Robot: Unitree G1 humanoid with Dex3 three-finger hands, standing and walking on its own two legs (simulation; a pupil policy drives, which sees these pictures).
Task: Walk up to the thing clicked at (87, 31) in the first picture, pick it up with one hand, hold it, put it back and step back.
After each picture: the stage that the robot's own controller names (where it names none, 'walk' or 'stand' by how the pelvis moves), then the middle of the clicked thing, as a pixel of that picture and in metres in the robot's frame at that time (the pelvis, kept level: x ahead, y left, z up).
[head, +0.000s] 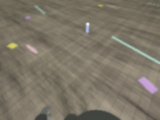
stand; (87, 28) +2.26 +0.20 -0.66
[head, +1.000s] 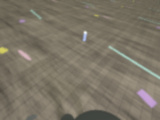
walk; (84, 36) +2.13 +0.19 -0.64
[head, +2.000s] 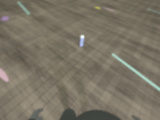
walk; (81, 41) +1.52 +0.19 -0.64
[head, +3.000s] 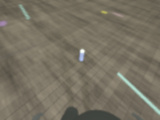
walk; (81, 55) +1.08 +0.15 -0.64
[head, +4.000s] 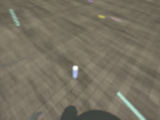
walk; (75, 72) +0.71 +0.20 -0.63
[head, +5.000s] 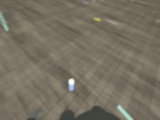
stand; (71, 85) +0.51 +0.17 -0.65
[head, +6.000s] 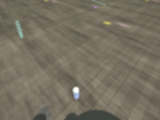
stand; (76, 93) +0.43 +0.17 -0.65
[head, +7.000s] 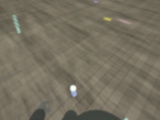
stand; (73, 91) +0.41 +0.19 -0.64
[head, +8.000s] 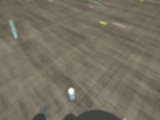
stand; (71, 94) +0.40 +0.21 -0.65
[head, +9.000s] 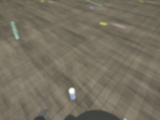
stand; (72, 94) +0.42 +0.21 -0.66
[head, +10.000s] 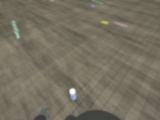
stand; (73, 94) +0.40 +0.20 -0.66
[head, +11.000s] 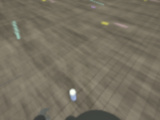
stand; (73, 95) +0.40 +0.20 -0.66
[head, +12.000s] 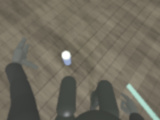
go down; (66, 59) +0.47 +0.20 -0.36
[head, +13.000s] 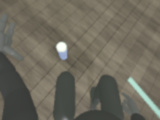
go down; (62, 52) +0.49 +0.22 -0.27
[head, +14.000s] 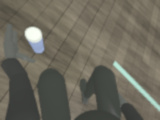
close in; (36, 43) +0.48 +0.27 -0.17
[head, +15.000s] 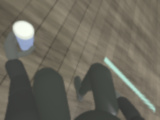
close; (25, 39) +0.47 +0.29 -0.17
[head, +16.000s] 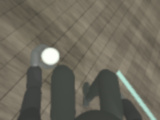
lift; (50, 58) +0.35 +0.25 -0.11
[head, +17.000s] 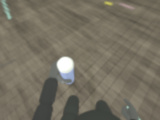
lift; (67, 73) +0.31 +0.16 +0.05
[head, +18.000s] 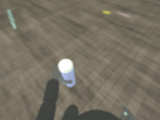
hold; (68, 75) +0.30 +0.15 +0.03
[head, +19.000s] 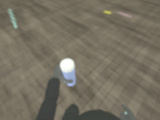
hold; (69, 74) +0.31 +0.15 +0.03
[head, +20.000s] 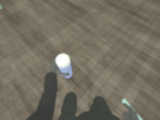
crouch; (65, 67) +0.36 +0.17 -0.02
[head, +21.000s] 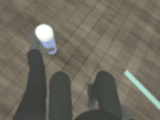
lower; (48, 42) +0.48 +0.23 -0.05
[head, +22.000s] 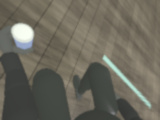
lower; (24, 42) +0.45 +0.28 -0.17
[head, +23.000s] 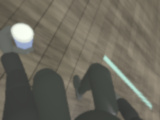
lower; (24, 42) +0.45 +0.28 -0.17
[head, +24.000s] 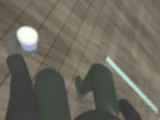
lower; (29, 44) +0.44 +0.27 -0.16
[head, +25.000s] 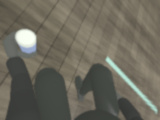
lower; (28, 46) +0.43 +0.28 -0.17
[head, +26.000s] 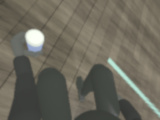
open; (35, 45) +0.44 +0.26 -0.17
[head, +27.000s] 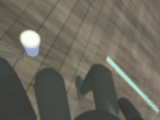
rise; (31, 46) +0.43 +0.26 -0.17
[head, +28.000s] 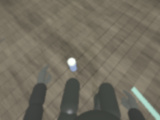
walk; (72, 65) +0.46 +0.19 -0.38
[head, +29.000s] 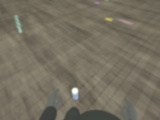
stand; (75, 94) +0.39 +0.15 -0.59
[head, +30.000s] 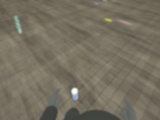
stand; (75, 94) +0.39 +0.16 -0.60
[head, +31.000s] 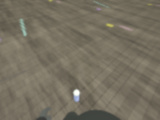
stand; (76, 95) +0.41 +0.14 -0.64
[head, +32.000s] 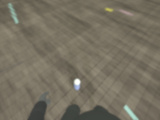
walk; (77, 84) +0.44 +0.12 -0.63
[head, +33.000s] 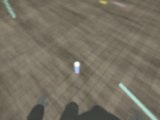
walk; (76, 67) +0.67 +0.18 -0.64
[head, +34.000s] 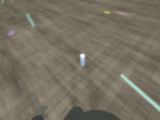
stand; (82, 60) +0.99 +0.22 -0.64
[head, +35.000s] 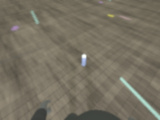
stand; (83, 60) +1.02 +0.15 -0.65
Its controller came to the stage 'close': yes
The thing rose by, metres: 0.68
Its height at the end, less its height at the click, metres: +0.00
